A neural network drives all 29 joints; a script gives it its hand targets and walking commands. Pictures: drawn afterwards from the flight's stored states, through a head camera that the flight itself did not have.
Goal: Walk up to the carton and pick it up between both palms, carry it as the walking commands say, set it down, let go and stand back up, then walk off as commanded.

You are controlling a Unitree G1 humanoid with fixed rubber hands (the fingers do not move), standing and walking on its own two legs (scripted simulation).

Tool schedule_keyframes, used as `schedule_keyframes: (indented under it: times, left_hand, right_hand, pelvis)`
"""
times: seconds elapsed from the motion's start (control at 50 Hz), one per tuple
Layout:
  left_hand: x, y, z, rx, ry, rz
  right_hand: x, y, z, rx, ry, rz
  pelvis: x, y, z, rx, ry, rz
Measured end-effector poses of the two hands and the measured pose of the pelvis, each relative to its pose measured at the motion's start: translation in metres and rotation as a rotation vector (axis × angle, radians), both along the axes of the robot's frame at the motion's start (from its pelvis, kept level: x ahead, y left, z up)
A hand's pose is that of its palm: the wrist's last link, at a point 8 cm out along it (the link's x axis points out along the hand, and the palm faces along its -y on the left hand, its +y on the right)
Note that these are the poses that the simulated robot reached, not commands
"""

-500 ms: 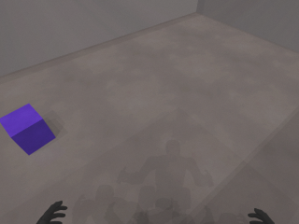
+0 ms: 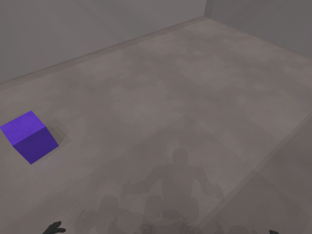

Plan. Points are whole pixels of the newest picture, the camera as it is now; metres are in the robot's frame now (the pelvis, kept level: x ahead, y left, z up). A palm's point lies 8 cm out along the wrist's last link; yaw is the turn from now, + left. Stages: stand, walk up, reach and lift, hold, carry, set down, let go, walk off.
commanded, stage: stand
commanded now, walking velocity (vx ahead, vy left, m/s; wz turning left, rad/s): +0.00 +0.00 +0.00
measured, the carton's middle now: (31, 137) +0.85 +0.97 -0.66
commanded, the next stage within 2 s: walk up in 1.24 s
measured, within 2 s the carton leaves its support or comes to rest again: neither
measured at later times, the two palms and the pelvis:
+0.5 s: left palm out of the picture +0.11 +0.31 -0.10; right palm out of the picture +0.10 -0.31 -0.10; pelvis +0.00 +0.00 +0.00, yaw +0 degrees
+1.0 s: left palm out of the picture +0.11 +0.31 -0.10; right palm out of the picture +0.11 -0.31 -0.10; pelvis +0.01 +0.00 +0.00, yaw +0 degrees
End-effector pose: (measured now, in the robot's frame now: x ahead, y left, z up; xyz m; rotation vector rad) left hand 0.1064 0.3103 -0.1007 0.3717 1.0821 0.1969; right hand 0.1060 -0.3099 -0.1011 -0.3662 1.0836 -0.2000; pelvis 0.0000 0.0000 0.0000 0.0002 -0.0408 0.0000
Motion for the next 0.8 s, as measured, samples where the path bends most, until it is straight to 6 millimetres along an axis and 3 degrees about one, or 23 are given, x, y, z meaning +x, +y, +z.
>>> schedule_keyframes:
  times: [0.8]
  left_hand:
    - [0.0030, 0.0038, -0.0006, 0.004, 0.031, 0.017]
  right_hand:
    - [0.0032, -0.0016, 0.0006, -0.009, 0.028, -0.016]
  pelvis:
    - [0.0091, 0.0017, 0.0023, 0.000, 0.005, 0.000]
